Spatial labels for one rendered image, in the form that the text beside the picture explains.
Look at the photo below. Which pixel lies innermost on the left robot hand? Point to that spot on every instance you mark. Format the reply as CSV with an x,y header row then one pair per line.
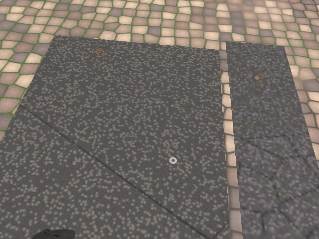
x,y
55,234

